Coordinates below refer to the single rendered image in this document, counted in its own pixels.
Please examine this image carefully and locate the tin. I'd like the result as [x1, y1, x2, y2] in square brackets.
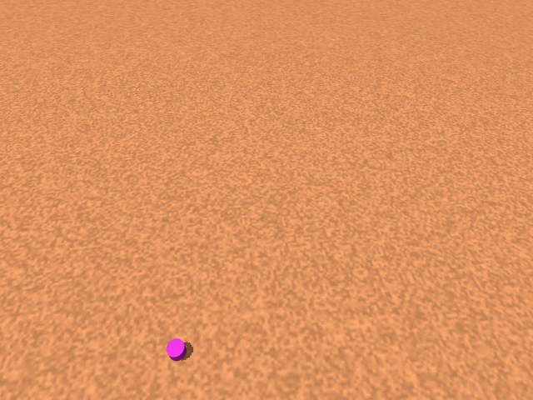
[167, 338, 187, 361]

